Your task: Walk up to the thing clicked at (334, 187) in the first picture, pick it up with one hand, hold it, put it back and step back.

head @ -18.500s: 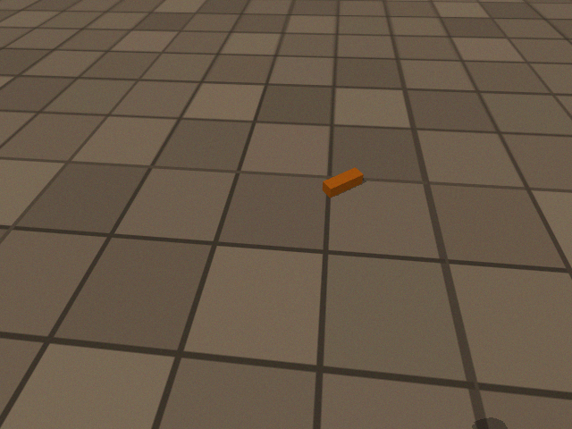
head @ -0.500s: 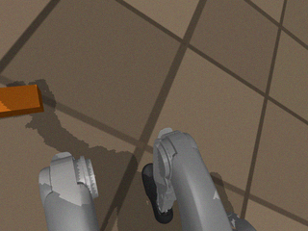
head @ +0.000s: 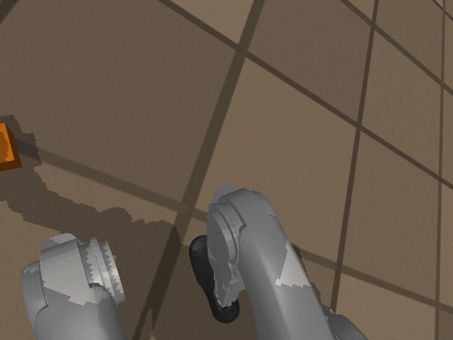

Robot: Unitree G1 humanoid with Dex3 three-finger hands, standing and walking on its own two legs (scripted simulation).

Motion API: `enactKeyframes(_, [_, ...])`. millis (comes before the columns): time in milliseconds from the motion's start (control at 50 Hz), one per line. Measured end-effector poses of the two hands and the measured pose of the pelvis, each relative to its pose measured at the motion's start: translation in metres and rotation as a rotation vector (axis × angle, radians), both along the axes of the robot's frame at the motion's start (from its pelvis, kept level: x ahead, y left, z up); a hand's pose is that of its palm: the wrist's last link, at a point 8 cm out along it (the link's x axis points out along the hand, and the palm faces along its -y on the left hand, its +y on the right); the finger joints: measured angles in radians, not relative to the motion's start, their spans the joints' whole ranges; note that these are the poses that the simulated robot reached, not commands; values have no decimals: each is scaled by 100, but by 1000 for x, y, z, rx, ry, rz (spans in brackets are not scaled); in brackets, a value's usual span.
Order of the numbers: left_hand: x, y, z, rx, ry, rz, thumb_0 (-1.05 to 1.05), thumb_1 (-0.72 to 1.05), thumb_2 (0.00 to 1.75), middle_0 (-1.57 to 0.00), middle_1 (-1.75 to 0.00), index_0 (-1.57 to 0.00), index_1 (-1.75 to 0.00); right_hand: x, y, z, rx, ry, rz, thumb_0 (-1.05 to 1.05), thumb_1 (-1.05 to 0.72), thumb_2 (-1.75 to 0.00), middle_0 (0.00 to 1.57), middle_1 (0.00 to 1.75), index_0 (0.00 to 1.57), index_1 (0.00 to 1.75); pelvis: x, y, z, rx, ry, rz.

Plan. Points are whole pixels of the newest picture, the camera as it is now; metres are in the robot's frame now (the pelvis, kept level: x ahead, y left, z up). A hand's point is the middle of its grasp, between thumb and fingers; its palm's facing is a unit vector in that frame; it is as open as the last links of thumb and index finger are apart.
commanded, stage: rest palm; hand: left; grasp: from above
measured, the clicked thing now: out of the picture +0.47 +0.35 -0.28
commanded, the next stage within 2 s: close in 1.14 s
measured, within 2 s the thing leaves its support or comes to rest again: neither
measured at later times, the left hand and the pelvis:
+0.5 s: hand out of the picture +0.45 +0.34 -0.25, palm faces -0.46 -0.13 -0.88, open 14.1 cm; pelvis +0.00 +0.00 -0.01, yaw -2 degrees
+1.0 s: hand out of the picture +0.45 +0.33 -0.26, palm faces -0.45 -0.12 -0.88, open 13.8 cm; pelvis +0.00 +0.00 -0.01, yaw -2 degrees
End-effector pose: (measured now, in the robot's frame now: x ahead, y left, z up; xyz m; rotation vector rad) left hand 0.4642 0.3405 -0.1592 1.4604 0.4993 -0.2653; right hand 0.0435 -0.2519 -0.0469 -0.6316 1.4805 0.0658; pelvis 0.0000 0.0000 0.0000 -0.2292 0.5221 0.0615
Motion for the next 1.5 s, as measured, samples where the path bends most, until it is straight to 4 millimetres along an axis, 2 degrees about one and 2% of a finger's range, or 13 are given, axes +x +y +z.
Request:
enactKeyframes(120, [1, 0, -9, -3, -8, 15, 0, -55, 104, -9, -99, -8, -101, 1, 1, 0, 1, -3, 21, 0, -90, -90, 20, 30, 20, 30, 1, 0, -3, -5, -10, -6])
enactKeyframes(520, [-4, 4, -30, -8, -3, 35, 0, -54, 102, -9, -101, -9, -102, 24, -2, 6, -2, -25, 114, 0, -91, -90, 20, 30, 20, 30, 3, 1, -5, -22, -29, -14])
enactKeyframes(940, [-9, -3, -40, -14, -9, 9, 0, -49, 101, -10, -104, -10, -104, 15, 6, 7, 24, -14, 136, 0, -91, -90, 20, 30, 20, 30, 0, 4, -9, -35, -54, -21])
enactKeyframes(1280, [-8, -4, -45, -8, 3, 34, 0, -44, 100, -12, -106, -13, -106, 18, 4, 7, 42, -16, 151, 0, -91, -91, 20, 30, 20, 30, 1, 3, -9, -35, -52, -25])
enactKeyframes(1500, [-7, -2, -41, -12, -13, 35, 0, -33, 90, -17, -104, -20, -101, 20, 0, 8, 37, -7, 155, 0, -90, -90, 20, 30, 20, 30, 2, 1, -8, -32, -53, -26])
